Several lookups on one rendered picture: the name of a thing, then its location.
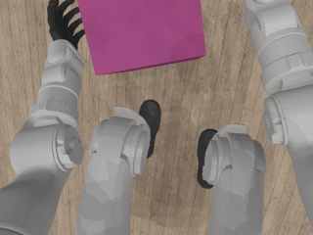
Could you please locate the robot right upper arm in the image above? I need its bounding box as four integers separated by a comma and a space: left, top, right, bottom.
263, 84, 313, 233

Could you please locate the robot left hand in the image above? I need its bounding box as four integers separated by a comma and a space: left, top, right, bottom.
47, 0, 85, 50

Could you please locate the right robot forearm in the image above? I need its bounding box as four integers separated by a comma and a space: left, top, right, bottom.
244, 0, 313, 94

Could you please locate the carton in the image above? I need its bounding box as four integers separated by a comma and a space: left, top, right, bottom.
77, 0, 206, 75

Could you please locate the right robot foot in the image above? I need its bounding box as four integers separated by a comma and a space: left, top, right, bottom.
197, 128, 218, 189

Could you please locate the left robot forearm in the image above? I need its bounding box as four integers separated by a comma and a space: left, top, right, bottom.
9, 39, 84, 166

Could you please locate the robot left upper arm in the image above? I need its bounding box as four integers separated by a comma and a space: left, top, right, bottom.
0, 123, 85, 235

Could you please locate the left robot shin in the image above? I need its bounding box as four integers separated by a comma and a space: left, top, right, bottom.
88, 107, 151, 156

